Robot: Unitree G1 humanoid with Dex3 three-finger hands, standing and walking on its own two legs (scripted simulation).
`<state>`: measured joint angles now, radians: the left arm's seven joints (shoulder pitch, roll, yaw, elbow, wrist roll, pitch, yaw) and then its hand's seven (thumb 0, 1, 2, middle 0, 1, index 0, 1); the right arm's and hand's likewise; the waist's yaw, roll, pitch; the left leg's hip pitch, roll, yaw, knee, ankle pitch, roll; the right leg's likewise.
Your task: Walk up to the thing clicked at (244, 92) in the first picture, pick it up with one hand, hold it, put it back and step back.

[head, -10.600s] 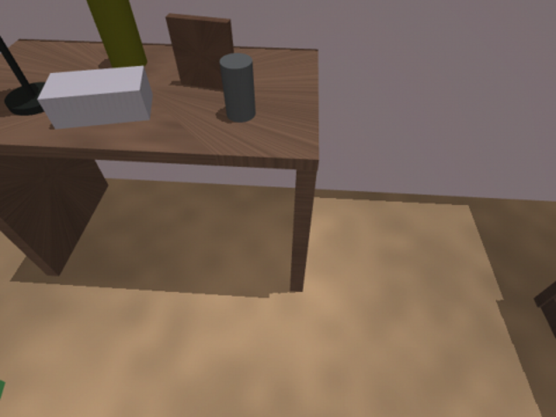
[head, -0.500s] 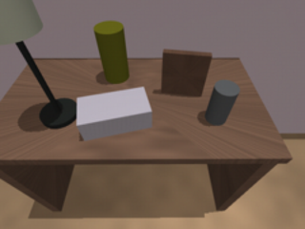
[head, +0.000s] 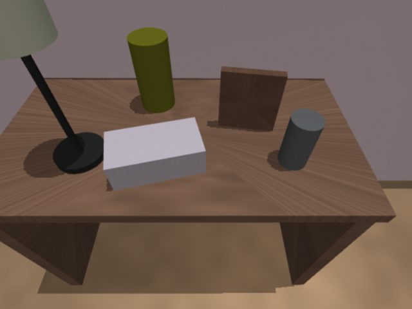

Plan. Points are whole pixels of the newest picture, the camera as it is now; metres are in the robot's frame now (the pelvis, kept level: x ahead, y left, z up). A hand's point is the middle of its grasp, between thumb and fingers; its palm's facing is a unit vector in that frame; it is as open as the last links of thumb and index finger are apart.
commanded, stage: stand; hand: right
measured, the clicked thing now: (299, 141) +0.50 -0.21 +0.01
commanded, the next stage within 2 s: rise first in 0.14 s
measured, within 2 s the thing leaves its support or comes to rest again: neither
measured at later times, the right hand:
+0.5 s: hand (332, 299) +0.17 -0.24 -0.12, palm faces +0.18 +0.93 -0.32, open 11.4 cm
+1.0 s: hand (357, 274) +0.19 -0.25 -0.01, palm faces +0.28 +0.90 -0.34, open 17.3 cm
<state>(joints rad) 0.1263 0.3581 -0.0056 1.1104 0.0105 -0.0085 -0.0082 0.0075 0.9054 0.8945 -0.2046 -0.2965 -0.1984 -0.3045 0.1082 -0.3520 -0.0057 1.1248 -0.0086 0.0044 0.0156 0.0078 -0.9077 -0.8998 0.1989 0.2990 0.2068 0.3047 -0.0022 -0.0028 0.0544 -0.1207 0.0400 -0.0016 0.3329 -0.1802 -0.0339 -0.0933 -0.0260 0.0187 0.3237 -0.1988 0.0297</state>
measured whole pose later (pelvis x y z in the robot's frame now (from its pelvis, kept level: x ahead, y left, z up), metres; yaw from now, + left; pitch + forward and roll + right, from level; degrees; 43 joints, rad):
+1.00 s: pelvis +0.01 +0.00 -0.01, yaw -1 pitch -1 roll +0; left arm 0.25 0.21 0.09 0.60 -0.02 -0.07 0.05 0.00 -0.49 0.03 -0.07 -0.05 -0.07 -0.06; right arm 0.38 -0.28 -0.19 0.16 0.04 -0.08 -0.05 0.00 0.51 -0.05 0.04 0.06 0.06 0.06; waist -0.03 -0.04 0.00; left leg -0.16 0.04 0.01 0.42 -0.25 -0.03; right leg -0.14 -0.03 0.03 0.42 -0.26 0.03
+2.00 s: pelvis -0.01 +0.00 -0.01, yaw -1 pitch -3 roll +0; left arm 0.23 0.22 0.17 0.67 -0.01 -0.13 0.03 -0.01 -0.55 0.07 -0.06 -0.05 -0.05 -0.07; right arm 0.49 -0.30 -0.27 -0.21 0.04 -0.27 0.00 -0.01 0.54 -0.05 0.05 0.06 0.06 0.06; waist -0.05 -0.05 0.04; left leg -0.15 0.04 0.02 0.43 -0.23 -0.03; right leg -0.13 -0.02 0.04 0.42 -0.24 0.03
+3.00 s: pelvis +0.00 +0.00 -0.01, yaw -1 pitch +4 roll +1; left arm 0.22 0.25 0.00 0.70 -0.02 -0.19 0.18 -0.01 -0.53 0.04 -0.06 -0.05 -0.05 -0.06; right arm -0.35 -0.60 -0.58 0.72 0.29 -0.08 0.51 -0.01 0.59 -0.05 0.02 0.06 0.04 0.06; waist 0.01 0.00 -0.05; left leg -0.33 0.03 0.02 0.52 -0.26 -0.03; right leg -0.32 -0.03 0.04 0.55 -0.29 0.03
